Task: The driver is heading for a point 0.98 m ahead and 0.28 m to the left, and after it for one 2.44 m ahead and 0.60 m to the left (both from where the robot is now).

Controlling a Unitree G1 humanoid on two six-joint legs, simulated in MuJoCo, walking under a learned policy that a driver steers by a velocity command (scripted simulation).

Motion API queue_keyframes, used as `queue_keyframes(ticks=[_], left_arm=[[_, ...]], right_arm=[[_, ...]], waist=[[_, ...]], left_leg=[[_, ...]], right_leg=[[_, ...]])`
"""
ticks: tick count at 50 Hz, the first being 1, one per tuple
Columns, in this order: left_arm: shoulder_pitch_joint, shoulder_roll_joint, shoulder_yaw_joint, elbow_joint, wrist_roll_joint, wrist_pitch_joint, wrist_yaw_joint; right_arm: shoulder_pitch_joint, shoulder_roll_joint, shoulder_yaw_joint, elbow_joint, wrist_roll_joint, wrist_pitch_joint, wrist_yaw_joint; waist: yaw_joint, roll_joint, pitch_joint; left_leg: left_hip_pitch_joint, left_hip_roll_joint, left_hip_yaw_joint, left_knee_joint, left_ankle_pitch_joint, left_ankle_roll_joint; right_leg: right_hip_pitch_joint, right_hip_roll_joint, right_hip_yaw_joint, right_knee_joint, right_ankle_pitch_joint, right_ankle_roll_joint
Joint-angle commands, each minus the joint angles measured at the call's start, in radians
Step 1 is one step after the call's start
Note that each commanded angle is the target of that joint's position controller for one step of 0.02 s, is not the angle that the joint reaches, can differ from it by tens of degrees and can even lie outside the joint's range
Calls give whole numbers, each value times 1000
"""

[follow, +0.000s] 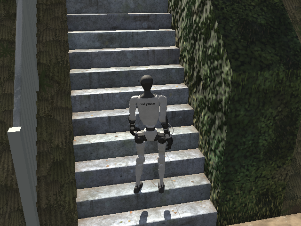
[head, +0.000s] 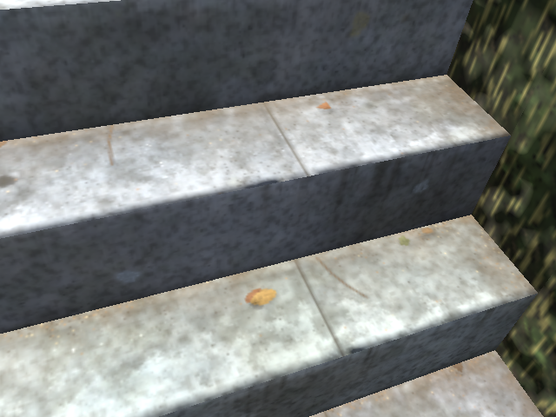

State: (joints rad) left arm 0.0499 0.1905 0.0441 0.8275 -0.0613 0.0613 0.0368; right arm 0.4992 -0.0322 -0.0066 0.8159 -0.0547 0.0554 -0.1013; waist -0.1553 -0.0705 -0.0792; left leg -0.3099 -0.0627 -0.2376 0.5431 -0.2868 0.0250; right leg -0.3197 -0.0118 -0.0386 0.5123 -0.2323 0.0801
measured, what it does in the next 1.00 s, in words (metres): steps on the spot: left foot, then left foot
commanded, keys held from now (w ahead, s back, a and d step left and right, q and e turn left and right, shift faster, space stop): no key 0.34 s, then w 0.66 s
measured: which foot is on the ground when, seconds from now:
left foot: down 0.00-0.02, up 0.04-0.30, down 0.32-0.58, up 0.60-0.72, down 0.74-1.00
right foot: down 0.00-0.74, up 0.76-1.00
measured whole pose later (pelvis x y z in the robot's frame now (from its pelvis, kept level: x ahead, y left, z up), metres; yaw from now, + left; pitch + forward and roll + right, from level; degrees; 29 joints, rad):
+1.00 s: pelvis -0.07 -0.06 -0.07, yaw +3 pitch +3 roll +2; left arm 0.18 0.23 -0.01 0.60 0.00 0.02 -0.01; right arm 0.31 -0.17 0.04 0.64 -0.06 -0.06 -0.05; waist 0.01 -0.03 -0.09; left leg -0.53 0.03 0.05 1.03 -0.71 0.04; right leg -0.76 0.00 0.05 1.70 -0.05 0.05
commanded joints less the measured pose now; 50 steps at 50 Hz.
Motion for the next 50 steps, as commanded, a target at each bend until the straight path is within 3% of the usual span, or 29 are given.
queue_keyframes(ticks=[1,2,4,6,8,12,13,14,15,17,18,19,22,27,30,32,33,34,36,37,38,39,40,41,42,43,45,46,50], left_arm=[[-68,-42,-18,-60,23,-27,0],[39,-23,-21,-3,87,-55,-10],[64,-54,-28,-16,136,-72,-16],[-7,-32,-51,0,104,-63,3],[-46,-15,-82,2,109,-52,7],[31,49,-65,34,64,-26,17],[72,61,-52,31,54,-14,25],[119,72,-41,15,59,-13,19],[165,38,-43,50,39,-18,4],[158,60,-32,67,21,-32,-20],[167,91,-20,66,28,-31,-11],[138,104,-20,62,47,-31,-3],[151,73,-29,51,51,-51,4],[212,63,-43,28,64,-64,7],[184,143,-32,-17,70,-62,13],[158,141,-36,-39,76,-76,5],[92,163,-36,-89,84,-92,11],[48,143,-46,-101,80,-92,7],[-32,108,-61,-137,47,-88,-1],[-75,70,-70,-156,33,-82,-7],[-84,14,-85,-185,33,-82,-23],[69,74,-54,-226,40,-79,-27],[225,81,-48,-231,24,-78,-18],[295,129,-35,-204,47,-68,-14],[251,131,-40,-212,76,-59,-33],[127,99,-53,-266,101,-56,-47],[147,74,-58,-290,86,-64,-55],[166,106,-40,-275,66,-65,-63],[164,84,-41,-279,55,-27,-44]], right_arm=[[97,-101,-37,15,-1,1,34],[182,-13,-12,54,48,-32,29],[46,-121,-33,89,81,-35,18],[26,-89,-25,81,51,-9,28],[-27,-72,-9,41,48,-4,35],[-53,-105,32,48,40,5,26],[-65,-131,28,57,45,13,16],[-22,-175,13,93,48,25,6],[9,-211,1,127,46,33,5],[11,-197,9,132,30,31,13],[0,-248,-11,131,44,22,18],[-32,-236,-10,115,51,5,19],[-130,-239,-15,80,33,-27,20],[-217,-223,5,-7,29,-62,36],[-178,-164,38,-30,37,-78,41],[-104,-176,40,-21,43,-92,51],[-135,-165,49,-68,51,-90,47],[-99,-176,54,-67,58,-84,41],[14,-192,60,-9,21,-75,39],[84,-203,53,45,6,-60,36],[81,-176,55,53,5,-65,49],[-135,-248,48,-60,-27,-83,54],[-312,-304,30,-161,-14,-100,33],[-391,-261,39,-233,0,-101,25],[-279,-255,32,-231,31,-107,42],[-208,-265,22,-217,45,-112,39],[-198,-254,19,-243,8,-131,32],[-242,-252,18,-259,-8,-140,34],[-353,-247,19,-316,-1,-146,62]], waist=[[20,100,7],[58,-199,-97],[148,-30,-109],[87,26,-52],[45,30,28],[72,-16,142],[93,-10,170],[128,-10,129],[135,19,131],[125,-33,174],[132,53,156],[112,72,171],[139,166,109],[168,101,25],[129,-76,-35],[103,-100,-86],[82,-81,-53],[55,-52,-31],[1,73,1],[-9,113,87],[16,269,122],[165,460,37],[287,475,-60],[293,256,-80],[219,35,-4],[170,-19,64],[194,49,-5],[213,65,-34],[241,129,-27]], left_leg=[[-149,2,-26,236,-161,91],[-369,58,15,183,-166,49],[-359,104,30,651,-207,-35],[-333,105,7,990,-197,-93],[-309,120,-5,912,-71,-117],[-153,102,222,274,-121,-91],[-100,82,265,72,-138,-82],[5,128,187,8,-136,-57],[41,96,238,-46,-102,-17],[96,140,182,-149,18,55],[22,95,189,-87,-192,87],[-44,101,159,-125,-258,118],[-97,155,63,-192,-302,165],[-264,142,91,-21,-285,137],[-270,52,257,307,-61,77],[-221,81,225,611,-52,64],[-281,142,104,743,-75,55],[-284,92,219,632,-64,50],[23,63,370,25,-29,95],[195,33,449,-188,31,98],[196,101,341,-198,147,121],[186,243,73,24,725,241],[37,381,-185,55,475,299],[-110,399,-191,35,187,288],[-62,358,-113,53,-39,240],[-51,349,-116,67,-102,201],[16,318,-91,139,-54,195],[0,317,-105,190,57,214],[-222,290,-26,274,-41,153]], right_leg=[[213,-78,46,-212,185,-57],[394,-296,342,-159,373,-266],[262,-380,448,-213,231,-377],[69,-328,378,-227,-7,-332],[-15,-206,268,-237,-107,-256],[-34,-91,119,-288,-108,-236],[-30,-88,142,-279,-174,-231],[-15,-191,259,-280,-222,-244],[-26,-199,252,-289,-342,-257],[-107,-149,221,-191,-383,-237],[-83,-88,137,-241,-384,-198],[-72,-76,111,-195,-375,-172],[-15,-12,16,-31,-219,-127],[20,-37,76,18,-230,-164],[-17,-206,333,-156,-423,-275],[-101,-307,471,-226,-426,-352],[-114,-307,493,-189,-304,-328],[-117,-205,308,-156,-209,-278],[-272,-38,58,-55,-181,-166],[-422,20,-21,124,-223,-137],[-471,88,-104,542,-200,-132],[-520,167,-95,1029,-239,-21],[-552,44,239,1182,-177,-4],[-482,30,231,1358,-116,4],[-607,50,145,1315,-22,7],[-705,13,222,1335,20,-4],[-693,1,188,1327,98,-15],[-640,30,128,1388,172,-16],[-386,-24,20,942,189,-38]])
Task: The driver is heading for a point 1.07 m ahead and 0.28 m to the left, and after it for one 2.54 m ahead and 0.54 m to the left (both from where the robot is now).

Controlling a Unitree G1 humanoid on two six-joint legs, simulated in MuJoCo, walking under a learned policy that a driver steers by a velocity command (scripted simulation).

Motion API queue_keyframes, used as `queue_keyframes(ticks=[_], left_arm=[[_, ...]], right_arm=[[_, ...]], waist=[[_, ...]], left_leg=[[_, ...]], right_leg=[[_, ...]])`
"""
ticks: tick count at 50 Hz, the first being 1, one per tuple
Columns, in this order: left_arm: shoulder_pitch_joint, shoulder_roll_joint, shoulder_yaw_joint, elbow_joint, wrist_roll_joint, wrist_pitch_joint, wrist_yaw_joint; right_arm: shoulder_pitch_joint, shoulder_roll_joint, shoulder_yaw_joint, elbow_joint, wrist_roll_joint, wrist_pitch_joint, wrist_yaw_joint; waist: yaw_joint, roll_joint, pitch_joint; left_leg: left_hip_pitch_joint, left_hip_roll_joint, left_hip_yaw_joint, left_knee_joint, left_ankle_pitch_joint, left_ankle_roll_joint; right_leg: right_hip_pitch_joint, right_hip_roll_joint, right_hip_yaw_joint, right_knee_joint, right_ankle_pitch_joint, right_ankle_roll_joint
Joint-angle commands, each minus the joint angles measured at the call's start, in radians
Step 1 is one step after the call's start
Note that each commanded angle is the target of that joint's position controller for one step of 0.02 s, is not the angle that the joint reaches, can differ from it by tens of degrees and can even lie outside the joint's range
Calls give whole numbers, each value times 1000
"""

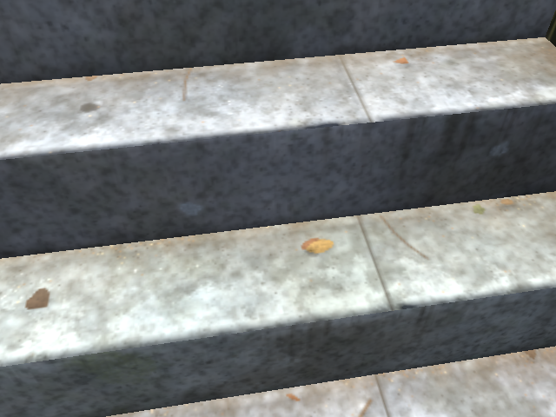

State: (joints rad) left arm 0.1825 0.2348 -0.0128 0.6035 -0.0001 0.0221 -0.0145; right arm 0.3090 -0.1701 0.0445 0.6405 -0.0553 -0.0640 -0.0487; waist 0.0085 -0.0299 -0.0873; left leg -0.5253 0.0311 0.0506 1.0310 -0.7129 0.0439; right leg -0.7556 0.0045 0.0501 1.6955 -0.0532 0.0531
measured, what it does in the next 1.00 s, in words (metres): goes down: right foot 0.22 m lower, then left foot 0.22 m higher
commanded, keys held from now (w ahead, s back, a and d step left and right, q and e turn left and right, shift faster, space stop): w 0.26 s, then no key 0.68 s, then q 0.06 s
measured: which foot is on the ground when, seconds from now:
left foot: down 0.00-0.10, up 0.12-0.42, down 0.44-0.94, up 0.96-1.00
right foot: up 0.00-0.12, down 0.14-0.44, up 0.46-0.94, down 0.96-1.00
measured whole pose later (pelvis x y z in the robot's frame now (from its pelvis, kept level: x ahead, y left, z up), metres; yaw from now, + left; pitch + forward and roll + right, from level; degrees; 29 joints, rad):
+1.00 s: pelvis +0.00 -0.17 -0.13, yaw +1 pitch +1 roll +6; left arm 0.43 0.13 -0.02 1.04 0.05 0.10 0.03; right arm -0.01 -0.07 0.01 0.73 0.04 0.01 -0.05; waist 0.00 -0.05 -0.07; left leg -0.99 0.12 -0.06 1.77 -0.64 -0.04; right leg -0.10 -0.09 -0.01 0.44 -0.26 -0.02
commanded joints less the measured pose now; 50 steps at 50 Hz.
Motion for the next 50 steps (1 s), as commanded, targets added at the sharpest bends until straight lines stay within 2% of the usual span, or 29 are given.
queue_keyframes(ticks=[1,4,6,7,8,9,10,11,12,13,15,17,18,19,20,22,23,24,25,26,27,33,39,43,45,46,48,49,50], left_arm=[[63,33,17,-38,-7,22,13],[259,-5,25,121,49,32,12],[327,-142,-17,270,65,-3,-17],[381,-124,-27,324,85,-60,-27],[309,-107,-57,347,84,-67,-37],[351,89,31,347,109,-68,-21],[417,194,70,342,78,-38,8],[529,144,67,363,78,-13,31],[467,148,65,337,67,-12,61],[311,272,98,266,33,-40,97],[223,153,57,244,45,-61,131],[96,127,32,236,-8,-14,137],[324,95,27,299,-42,-15,129],[598,49,7,376,-20,-43,102],[586,125,17,421,18,-78,76],[391,264,69,381,-15,-88,44],[232,134,42,326,-4,-69,24],[130,102,51,295,-34,-73,6],[28,19,38,182,-52,-60,-4],[14,-101,5,124,-20,-46,-3],[71,-102,3,129,4,-41,1],[287,-53,4,203,-4,18,40],[219,7,25,188,-7,74,87],[242,-78,5,264,50,103,67],[209,-130,-12,309,42,102,61],[211,-127,-12,344,34,82,48],[138,-64,-23,392,64,53,37],[257,42,4,421,75,49,34],[323,114,25,433,44,48,29]], right_arm=[[-221,-104,-31,-157,1,-19,9],[-361,4,2,-222,59,-6,14],[-355,148,70,-278,81,-7,24],[-447,216,104,-336,89,-18,47],[-367,253,99,-338,121,-40,59],[-237,127,63,-291,94,-89,92],[-205,113,67,-265,77,-112,107],[-395,133,82,-296,69,-123,115],[-465,171,97,-341,78,-106,117],[-485,127,103,-392,103,-67,104],[-696,92,92,-417,74,3,80],[-679,145,137,-427,35,25,85],[-784,143,131,-430,57,17,81],[-851,144,120,-436,92,-9,78],[-530,110,76,-326,60,-10,80],[-42,-67,-8,-71,25,55,67],[-43,-117,-39,29,-6,102,44],[-71,-105,-39,49,-66,127,18],[-147,-37,-24,63,-28,122,22],[-218,0,-27,102,32,116,28],[-238,27,-28,129,52,100,27],[-392,17,-20,166,8,66,22],[-427,-82,-33,95,12,53,-11],[-390,-52,-45,51,72,65,-26],[-220,-21,-47,81,76,97,-46],[-203,46,-37,69,80,107,-39],[-107,144,-33,92,98,106,-15],[-97,204,-24,157,117,83,10],[-69,181,-24,182,129,50,29]], waist=[[96,112,-7],[132,91,56],[84,-120,199],[107,-218,241],[-14,-194,194],[-55,-174,150],[-16,-86,-21],[95,16,-80],[35,67,-127],[-30,8,-66],[29,173,76],[-49,118,75],[43,81,1],[154,10,-145],[24,-197,-369],[-189,-94,-525],[-165,268,-380],[-168,298,-326],[-112,169,-135],[-21,58,74],[28,2,140],[178,129,117],[109,215,16],[28,115,54],[-45,50,94],[-51,-68,123],[-158,-196,60],[-92,-291,-10],[-60,-275,-111]], left_leg=[[-99,181,-262,-159,401,113],[-301,109,-68,218,401,53],[-392,-41,69,779,112,60],[-484,-106,54,1229,13,59],[-652,-158,-102,1479,19,62],[-997,-154,-131,1522,194,38],[-1177,-114,-186,1588,215,6],[-1277,-60,-192,1590,230,-14],[-1233,2,-204,1498,218,-29],[-1218,123,-305,1336,171,-70],[-1103,117,-220,1209,275,-120],[-468,69,101,669,88,-43],[-118,-37,225,469,43,-7],[144,-78,159,365,132,34],[298,-73,52,369,115,98],[394,-82,-133,-2,168,126],[382,171,-571,-272,232,259],[160,271,-804,-443,190,325],[11,241,-701,-415,-26,254],[-132,193,-543,-316,-96,173],[-197,178,-441,-298,-104,115],[-366,192,-178,-436,26,129],[-263,261,-236,-313,52,107],[-252,248,-206,-106,118,53],[-190,205,-169,90,167,37],[-105,141,-69,327,214,8],[-309,44,-25,802,167,1],[-552,-42,-42,1128,-30,-64],[-573,-39,-117,1261,-31,-129]], right_leg=[[164,-53,-109,-410,-6,-32],[496,-78,-219,-1148,329,-140],[517,-89,-243,-1629,502,-212],[465,-128,-163,-1576,801,-198],[610,-186,-86,-1514,1107,-168],[911,-268,87,-1140,1355,-185],[1167,-350,187,-1113,1242,-241],[1283,-369,243,-1135,1074,-257],[1203,-418,285,-1227,726,-255],[1042,-619,520,-1403,374,-339],[781,-517,439,-1569,83,-331],[412,-320,74,-1686,720,-271],[366,-237,-8,-1576,1273,-244],[360,-215,44,-1405,1664,-205],[440,-250,54,-1238,2026,-255],[652,-191,4,-1038,1513,-300],[320,-25,-69,-648,578,-224],[245,53,73,3,47,-154],[68,65,155,215,-106,-156],[-66,74,159,205,-156,-169],[-107,69,159,156,-179,-176],[12,96,63,224,136,-58],[157,-25,30,-107,97,-44],[393,-80,-132,-981,246,-160],[452,-51,-161,-1403,43,-166],[357,-64,-88,-1521,86,-144],[579,-186,-9,-1479,1008,-33],[796,-264,-9,-1165,1795,-18],[862,-340,19,-1107,1990,-63]])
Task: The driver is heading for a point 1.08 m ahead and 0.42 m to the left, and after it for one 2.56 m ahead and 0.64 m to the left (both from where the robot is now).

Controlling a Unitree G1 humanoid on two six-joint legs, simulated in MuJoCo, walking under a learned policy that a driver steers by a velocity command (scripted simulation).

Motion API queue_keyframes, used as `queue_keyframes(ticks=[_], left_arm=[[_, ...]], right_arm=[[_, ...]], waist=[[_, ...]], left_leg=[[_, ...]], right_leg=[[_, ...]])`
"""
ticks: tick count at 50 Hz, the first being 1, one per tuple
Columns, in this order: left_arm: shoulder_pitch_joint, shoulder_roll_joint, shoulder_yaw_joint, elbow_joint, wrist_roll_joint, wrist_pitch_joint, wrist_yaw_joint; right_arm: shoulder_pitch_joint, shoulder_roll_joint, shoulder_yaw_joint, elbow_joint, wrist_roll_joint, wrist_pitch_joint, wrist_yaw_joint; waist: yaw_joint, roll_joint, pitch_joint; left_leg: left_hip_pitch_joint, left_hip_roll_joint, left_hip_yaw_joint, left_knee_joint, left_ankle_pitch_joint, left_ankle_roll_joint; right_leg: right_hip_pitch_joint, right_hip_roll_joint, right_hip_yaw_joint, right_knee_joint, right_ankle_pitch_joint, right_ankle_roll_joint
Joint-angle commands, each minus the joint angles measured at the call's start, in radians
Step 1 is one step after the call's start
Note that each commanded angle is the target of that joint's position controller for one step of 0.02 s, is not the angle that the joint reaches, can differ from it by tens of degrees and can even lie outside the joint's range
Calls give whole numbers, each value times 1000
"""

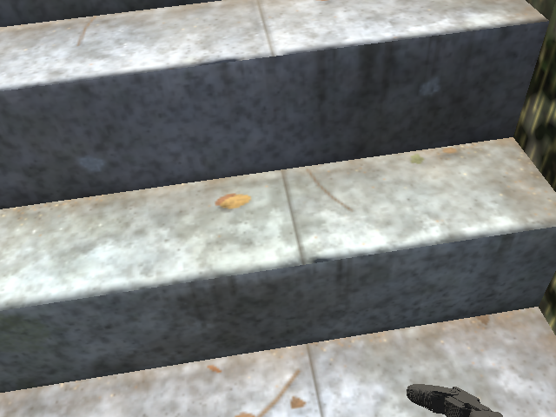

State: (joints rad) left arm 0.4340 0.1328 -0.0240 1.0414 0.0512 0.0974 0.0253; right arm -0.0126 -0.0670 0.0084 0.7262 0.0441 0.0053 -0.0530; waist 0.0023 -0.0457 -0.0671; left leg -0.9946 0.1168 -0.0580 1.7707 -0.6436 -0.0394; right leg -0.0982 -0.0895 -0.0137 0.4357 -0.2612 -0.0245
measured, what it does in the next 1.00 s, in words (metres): steps on the spot, turning left: left foot 0.22 m higher, then right foot 0.22 m lower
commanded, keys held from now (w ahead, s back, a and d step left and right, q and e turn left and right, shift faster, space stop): q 0.54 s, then w+q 0.46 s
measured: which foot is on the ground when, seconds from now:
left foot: up 0.00-0.32, down 0.34-0.68, up 0.70-1.00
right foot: down 0.00-0.40, up 0.42-0.72, down 0.74-1.00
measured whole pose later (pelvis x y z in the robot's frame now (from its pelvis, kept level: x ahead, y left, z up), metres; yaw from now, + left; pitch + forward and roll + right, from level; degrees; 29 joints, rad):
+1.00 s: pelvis -0.03 -0.06 -0.03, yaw +30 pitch +3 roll -2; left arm 0.42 0.23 0.01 0.73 0.06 -0.02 0.10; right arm 0.19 -0.14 0.04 0.62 0.03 0.03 -0.04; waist 0.07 0.05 -0.01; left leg -1.21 0.14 -0.16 2.03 -0.12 -0.14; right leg -0.17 -0.02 -0.30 0.56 -0.45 -0.06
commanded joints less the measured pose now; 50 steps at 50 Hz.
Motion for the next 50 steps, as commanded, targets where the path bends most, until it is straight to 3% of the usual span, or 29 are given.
queue_keyframes(ticks=[1,3,4,8,13,14,16,18,19,20,21,22,23,24,25,26,31,33,34,35,36,37,38,39,40,41,43,45,50], left_arm=[[144,185,41,1,9,-1,5],[78,249,53,-75,34,2,57],[155,136,30,-56,40,-7,72],[53,132,25,-141,15,-17,111],[123,162,44,-153,0,-9,128],[67,256,65,-183,-18,9,140],[82,293,76,-180,-16,15,136],[-53,411,107,-237,-50,2,125],[-101,427,104,-281,-25,5,108],[-178,449,105,-332,-9,-1,87],[-263,361,76,-399,4,-15,55],[-368,234,39,-477,-1,-40,9],[-365,141,2,-533,-12,-60,-32],[-182,57,-16,-518,-27,-75,-55],[-72,47,-22,-482,-16,-78,-64],[-5,70,-15,-454,-2,-83,-66],[22,175,1,-453,-20,-48,-38],[55,179,0,-421,24,-19,-29],[77,109,-12,-378,48,-4,-30],[-52,52,-8,-364,23,1,-33],[-284,74,-27,-403,38,-9,-32],[-379,127,-25,-402,64,-26,-38],[-353,155,-18,-409,49,-54,-43],[-132,269,42,-357,-3,-78,-29],[-51,307,68,-345,-30,-101,-5],[-87,413,109,-369,-41,-116,11],[-103,314,87,-411,29,-126,49],[-53,241,63,-408,8,-127,76],[106,212,76,-312,3,-117,80]], right_arm=[[22,70,20,29,31,-29,31],[-270,91,61,-90,20,-17,-6],[-330,53,48,-102,-5,-25,4],[-122,8,38,-104,-19,-7,2],[-180,19,55,-235,-32,-16,18],[-241,81,96,-280,-20,-2,23],[-169,13,74,-289,-29,22,20],[67,-79,39,-228,-49,44,10],[193,-121,12,-197,-50,46,1],[339,-140,-10,-141,-38,56,-22],[355,-189,-32,-106,-48,63,-52],[235,-235,-30,-139,-98,58,-85],[176,-186,-10,-164,-120,31,-89],[97,-121,9,-187,-99,4,-86],[75,-100,2,-182,-62,6,-75],[35,-127,0,-196,-63,5,-66],[-59,-150,4,-255,-67,-23,-38],[-58,-90,8,-297,-58,-5,-66],[-52,-62,4,-308,-32,19,-83],[96,-37,10,-262,-39,29,-78],[276,-27,2,-252,-17,29,-71],[343,-15,-7,-255,-14,27,-59],[332,20,20,-263,0,-8,-30],[350,14,50,-257,-34,-53,-5],[358,-80,40,-215,-56,-84,29],[252,-114,39,-284,-18,-63,29],[-27,-173,12,-303,0,-19,4],[-154,-155,13,-340,-41,13,-7],[-80,-30,46,-287,4,-27,23]], waist=[[37,-123,-66],[87,-85,143],[155,5,169],[59,-89,94],[36,-63,23],[1,-121,31],[-56,-66,-97],[-161,-94,-179],[-227,-10,-231],[-291,34,-269],[-275,295,-241],[-176,362,-217],[-116,272,-133],[21,142,8],[67,29,94],[102,-8,79],[177,168,37],[149,258,118],[140,194,169],[47,-114,96],[-131,-193,97],[-208,-79,36],[-224,80,57],[-154,112,-28],[-79,168,-63],[-78,-20,-121],[68,155,-23],[128,118,83],[112,-54,160]], left_leg=[[-267,-129,-24,589,13,-57],[-524,-2,-70,393,44,-82],[-512,-29,-72,386,292,-71],[-451,-65,-43,393,306,-73],[-446,-70,33,158,289,-40],[-245,-57,148,-128,-83,18],[126,-179,296,-281,-141,83],[252,-189,204,-458,-131,140],[417,-211,120,-472,31,196],[642,-220,30,-617,123,219],[705,-125,-246,-813,179,283],[511,-14,-650,-1031,-37,328],[353,23,-750,-1032,20,314],[31,-5,-655,-902,17,213],[-18,-94,-411,-837,107,153],[-13,-116,-287,-849,197,147],[-111,-193,-183,-874,149,111],[-108,-256,-148,-835,202,19],[-78,-340,-44,-584,147,-39],[20,-389,25,-79,13,16],[-11,-421,-47,354,19,21],[-170,-419,-133,680,25,26],[-414,-371,-236,740,144,34],[-622,-242,-258,729,210,29],[-702,-168,-247,614,285,13],[-700,-24,-234,528,304,-41],[-682,13,-169,504,468,-131],[-596,25,-141,312,526,-154],[-661,5,-131,303,491,-77]], right_leg=[[215,-179,115,139,1819,1],[174,-355,363,-70,1123,-132],[161,-282,366,-58,1008,-79],[188,-226,158,-117,868,-137],[234,-179,32,-149,821,-79],[102,-218,-22,-268,1019,-64],[68,-189,-95,-171,1724,-75],[169,-257,-73,-39,1866,-99],[2,-182,-106,63,1877,-50],[-169,-132,-112,162,1546,-55],[-363,15,-97,486,619,-40],[-438,173,74,1034,63,-14],[-538,201,258,1366,-99,-26],[-432,161,344,1319,-190,-60],[-391,176,198,1260,-172,-41],[-374,198,68,1276,-13,3],[-150,170,-52,901,223,-5],[-88,148,-69,155,106,-82],[-69,112,-79,-270,233,-134],[-119,65,-138,-316,534,-145],[-173,13,-105,-297,621,-111],[-101,-33,-36,-87,595,-60],[-24,-133,69,117,621,-17],[208,-283,182,131,570,-70],[434,-286,182,58,279,-127],[420,-457,449,-95,-117,-235],[244,-452,561,-192,-203,-289],[138,-348,413,-199,-185,-253],[251,-288,189,-229,-77,-212]])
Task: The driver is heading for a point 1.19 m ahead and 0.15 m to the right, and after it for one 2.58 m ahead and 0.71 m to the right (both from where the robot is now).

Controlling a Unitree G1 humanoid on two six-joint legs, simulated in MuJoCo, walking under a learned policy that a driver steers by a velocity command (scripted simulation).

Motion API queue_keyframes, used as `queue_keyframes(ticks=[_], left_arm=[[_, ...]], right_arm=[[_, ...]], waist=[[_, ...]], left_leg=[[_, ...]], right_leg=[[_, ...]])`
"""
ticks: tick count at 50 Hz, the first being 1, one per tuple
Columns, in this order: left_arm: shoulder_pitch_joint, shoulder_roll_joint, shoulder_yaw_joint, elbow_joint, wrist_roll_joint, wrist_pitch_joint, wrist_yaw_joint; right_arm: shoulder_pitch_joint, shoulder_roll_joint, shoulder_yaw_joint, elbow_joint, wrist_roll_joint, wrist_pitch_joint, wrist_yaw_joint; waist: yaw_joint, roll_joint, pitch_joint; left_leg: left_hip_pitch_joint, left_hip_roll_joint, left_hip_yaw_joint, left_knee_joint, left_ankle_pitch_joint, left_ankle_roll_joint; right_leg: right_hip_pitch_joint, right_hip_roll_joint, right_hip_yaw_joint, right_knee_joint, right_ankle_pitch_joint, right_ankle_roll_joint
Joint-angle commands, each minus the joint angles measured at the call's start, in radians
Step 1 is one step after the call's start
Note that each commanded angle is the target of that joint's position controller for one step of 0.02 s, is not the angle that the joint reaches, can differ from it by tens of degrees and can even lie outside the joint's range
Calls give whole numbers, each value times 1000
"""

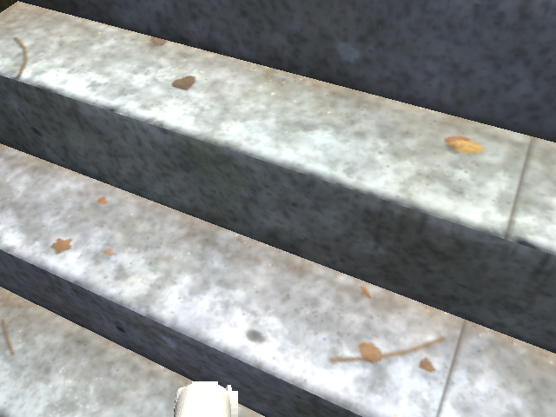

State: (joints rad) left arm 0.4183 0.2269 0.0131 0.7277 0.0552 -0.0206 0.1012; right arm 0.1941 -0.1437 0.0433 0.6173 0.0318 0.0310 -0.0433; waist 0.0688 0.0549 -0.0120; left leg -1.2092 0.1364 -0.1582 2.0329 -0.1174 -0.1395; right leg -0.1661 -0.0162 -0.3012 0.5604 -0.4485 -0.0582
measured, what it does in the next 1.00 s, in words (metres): walks ahead: left foot 0.22 m higher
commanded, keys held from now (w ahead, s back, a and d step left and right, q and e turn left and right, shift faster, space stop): w+q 0.06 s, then w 0.24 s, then w+e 0.70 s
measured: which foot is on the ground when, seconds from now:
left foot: up 0.00-0.24, down 0.26-0.98, up 1.00-1.00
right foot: down 0.00-0.30, up 0.32-1.00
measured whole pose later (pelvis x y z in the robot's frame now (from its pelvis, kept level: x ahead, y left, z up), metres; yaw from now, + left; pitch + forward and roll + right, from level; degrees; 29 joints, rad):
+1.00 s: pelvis +0.32 +0.08 +0.29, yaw -13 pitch +3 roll -6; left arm -0.06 0.12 -0.09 0.71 0.02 0.04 -0.03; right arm 0.36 -0.17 0.03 1.05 0.01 -0.05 -0.02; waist -0.02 0.09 -0.07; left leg -0.13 0.31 0.27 0.30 0.11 0.11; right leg -1.00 0.08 -0.17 1.46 -0.62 -0.20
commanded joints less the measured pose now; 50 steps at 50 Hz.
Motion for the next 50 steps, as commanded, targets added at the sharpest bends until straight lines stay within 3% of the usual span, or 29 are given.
queue_keyframes(ticks=[1,4,6,7,9,10,11,12,13,14,15,16,17,18,19,20,21,24,28,32,35,38,42,45,46,47,48,49,50], left_arm=[[127,106,39,16,1,-1,-10],[115,52,33,50,-23,15,-23],[136,57,34,92,-16,24,-21],[82,88,46,93,-36,39,-20],[143,95,47,120,-44,46,-14],[105,143,55,126,-73,59,-20],[170,154,49,172,-102,53,-26],[249,162,40,252,-77,24,-40],[191,265,51,242,-53,-22,-54],[153,368,78,225,-74,-59,-69],[136,288,59,184,-75,-92,-108],[72,214,59,239,-86,-122,-149],[-4,131,69,213,-107,-131,-176],[-178,21,37,81,-103,-122,-175],[-313,-95,-5,-13,-78,-109,-165],[-331,-160,-39,-71,-59,-112,-166],[-345,-154,-56,-79,-7,-129,-161],[-208,-98,-49,-22,-42,-109,-175],[-313,-187,-87,-52,-81,-65,-193],[-366,-191,-103,-95,-106,-8,-188],[-555,-126,-85,-138,-74,3,-158],[-744,-168,-106,-186,-82,3,-117],[-676,-223,-143,-137,-82,33,-132],[-607,-156,-124,-96,-69,36,-141],[-505,-136,-111,-67,-50,48,-137],[-569,-119,-112,-95,-73,33,-140],[-371,-81,-95,-78,-61,43,-125],[-202,-8,-67,-39,-17,67,-116],[-104,85,-23,12,9,100,-110]], right_arm=[[-266,45,7,-162,30,-60,19],[-253,50,11,-146,21,-80,37],[-309,94,34,-171,20,-92,51],[-382,96,51,-229,24,-95,69],[-530,83,64,-301,23,-95,91],[-584,70,83,-317,18,-88,110],[-645,105,95,-352,24,-91,112],[-524,36,54,-310,21,-75,102],[-165,-108,-28,-231,-9,-72,81],[55,-266,-96,-197,-13,-65,72],[226,-359,-139,-103,-28,-52,37],[263,-395,-148,-14,-68,-27,-2],[224,-306,-109,33,-84,-37,13],[181,-254,-98,89,-54,-53,34],[174,-167,-86,181,-32,-78,51],[126,-58,-55,251,-46,-103,70],[141,-3,-52,293,-54,-120,101],[180,33,-53,340,-46,-153,99],[306,32,-34,412,-72,-151,70],[242,-24,-10,388,-99,-135,53],[221,-47,-5,383,-114,-140,45],[308,-92,-6,415,-118,-121,16],[367,-165,-46,445,-76,-65,-25],[359,-191,-50,462,-26,-46,-13],[374,-226,-53,469,-26,-42,-13],[468,-130,-24,476,-11,-53,-4],[426,-232,-40,466,-12,-81,12],[306,-308,-63,422,-9,-106,36],[161,-308,-72,358,-19,-109,53]], waist=[[38,-141,120],[10,-115,166],[13,-132,160],[-28,-140,217],[12,-87,171],[6,-66,173],[-8,-102,97],[-57,-154,-52],[-239,-337,-288],[-370,-373,-475],[-366,-77,-557],[-305,144,-695],[-232,58,-641],[-177,22,-444],[-145,-42,-177],[-75,-48,-100],[-95,-79,-86],[-58,-77,-137],[-66,-53,-54],[-12,92,8],[-62,53,21],[-152,131,11],[-128,103,-55],[-85,81,-87],[-48,173,-129],[-119,145,-185],[-11,218,-341],[61,190,-434],[83,47,-457]], left_leg=[[-456,-19,-38,93,-47,38],[-535,-39,-41,143,-165,67],[-599,-40,-18,269,-213,82],[-570,2,47,36,-290,76],[-341,55,151,-182,-214,107],[-61,41,331,-489,-287,135],[307,-11,396,-640,-353,197],[595,-150,520,-622,-371,238],[891,-249,434,-675,-394,319],[1112,-240,170,-874,-341,368],[1437,-31,-423,-1183,-491,501],[1412,177,-934,-1670,-596,513],[1274,206,-904,-1722,-621,408],[1100,193,-733,-1661,-658,330],[936,158,-554,-1615,-622,313],[885,144,-408,-1581,-502,284],[993,14,-205,-1502,-60,216],[1188,44,-136,-1566,112,286],[1079,106,-64,-1671,-62,273],[938,233,-23,-1777,-252,279],[824,194,181,-1800,-198,237],[849,200,226,-1881,-100,263],[1109,257,319,-2005,49,304],[994,201,484,-1988,754,375],[1118,226,477,-1882,1129,401],[1031,183,465,-1685,1530,386],[1063,209,422,-1589,1534,397],[1005,228,376,-1542,1231,419],[873,196,355,-1449,761,421]], right_leg=[[325,-365,443,-351,179,-173],[373,-343,324,-335,338,-129],[413,-370,308,-353,456,-125],[351,-314,222,-404,426,-88],[264,-352,215,-574,444,-109],[121,-325,134,-691,526,-132],[26,-322,107,-678,1001,-142],[72,-320,87,-527,1671,-162],[149,-329,134,-267,2389,-175],[138,-293,202,-30,2390,-134],[-245,-169,300,347,1825,-60],[-289,60,402,934,548,-5],[-368,81,580,1365,408,2],[-523,65,552,1520,367,-23],[-707,57,514,1646,306,-57],[-819,35,527,1763,308,-99],[-714,39,553,1534,367,-117],[-773,68,529,1435,369,-94],[-1013,97,469,1711,402,-98],[-1317,49,466,2176,353,-52],[-1266,20,393,1949,496,-1],[-1232,-11,266,1719,520,9],[-1143,-113,193,1445,227,-28],[-597,34,-17,1064,-120,-90],[-558,95,-23,1004,-289,-106],[-399,112,79,922,-238,-160],[-270,97,209,824,-212,-169],[-154,95,317,772,-219,-161],[-73,76,446,637,-254,-178]])
Keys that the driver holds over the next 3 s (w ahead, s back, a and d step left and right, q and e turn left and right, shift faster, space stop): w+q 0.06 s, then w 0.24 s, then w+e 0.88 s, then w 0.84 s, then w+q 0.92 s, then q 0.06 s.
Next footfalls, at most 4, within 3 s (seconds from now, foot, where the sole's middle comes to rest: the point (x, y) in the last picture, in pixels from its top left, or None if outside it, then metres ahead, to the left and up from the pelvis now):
0.26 left None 0.34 0.25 -0.54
1.02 right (360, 332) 0.47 -0.06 -0.31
1.48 left None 0.27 0.19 -0.54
1.88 right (475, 400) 0.37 -0.22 -0.32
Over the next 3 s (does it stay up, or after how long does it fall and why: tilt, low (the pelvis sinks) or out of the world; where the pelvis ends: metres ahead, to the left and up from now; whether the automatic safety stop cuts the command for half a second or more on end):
stays up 0.68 -0.21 0.72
